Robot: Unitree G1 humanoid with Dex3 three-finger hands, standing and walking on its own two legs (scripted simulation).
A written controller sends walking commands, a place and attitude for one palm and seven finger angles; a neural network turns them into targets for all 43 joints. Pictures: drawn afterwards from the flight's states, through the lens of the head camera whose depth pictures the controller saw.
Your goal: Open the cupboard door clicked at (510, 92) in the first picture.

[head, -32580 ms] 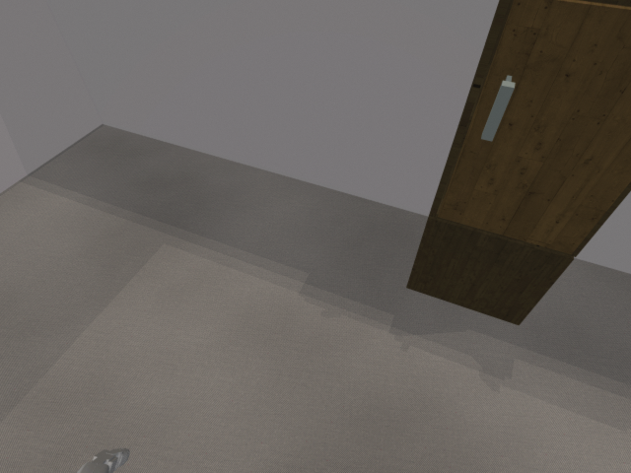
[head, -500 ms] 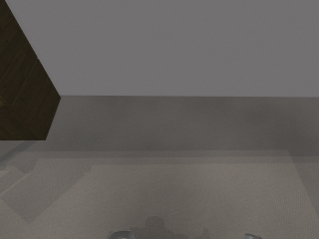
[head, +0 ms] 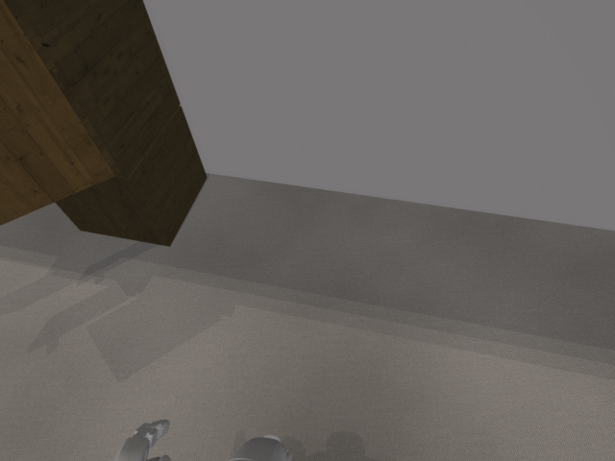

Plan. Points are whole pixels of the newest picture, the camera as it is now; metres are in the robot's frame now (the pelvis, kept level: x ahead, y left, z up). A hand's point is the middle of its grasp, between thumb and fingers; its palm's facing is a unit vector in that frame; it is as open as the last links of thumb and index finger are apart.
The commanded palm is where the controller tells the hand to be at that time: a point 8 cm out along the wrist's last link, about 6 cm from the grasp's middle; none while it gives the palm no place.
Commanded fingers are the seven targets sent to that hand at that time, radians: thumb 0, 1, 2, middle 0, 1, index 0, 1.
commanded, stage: turn to face it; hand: left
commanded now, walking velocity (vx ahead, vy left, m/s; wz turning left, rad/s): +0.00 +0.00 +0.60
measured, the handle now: out of the picture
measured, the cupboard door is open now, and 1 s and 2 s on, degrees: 47 47 47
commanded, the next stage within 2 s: take the last steps up to it in 0.82 s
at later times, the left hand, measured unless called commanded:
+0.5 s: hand out of the picture +0.01 +0.26 -0.16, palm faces +0.33 -0.91 -0.25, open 7.4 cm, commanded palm none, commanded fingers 0.00 0.90 0.90 -0.20 -0.30 -0.20 -0.30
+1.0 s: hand out of the picture -0.03 +0.16 -0.15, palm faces +0.51 -0.83 -0.22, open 7.4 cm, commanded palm none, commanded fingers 0.00 0.90 0.90 -0.20 -0.30 -0.20 -0.30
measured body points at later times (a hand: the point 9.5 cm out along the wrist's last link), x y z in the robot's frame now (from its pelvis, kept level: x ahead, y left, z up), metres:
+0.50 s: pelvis +0.00 +0.02 +0.01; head +0.04 +0.06 +0.45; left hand -0.01 +0.30 -0.14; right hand +0.17 -0.20 -0.12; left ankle -0.01 +0.12 -0.73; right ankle +0.02 -0.14 -0.65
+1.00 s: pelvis +0.02 -0.02 +0.01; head +0.05 -0.01 +0.46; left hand -0.06 +0.21 -0.14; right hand +0.20 -0.21 -0.14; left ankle -0.06 +0.09 -0.68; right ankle +0.05 -0.13 -0.73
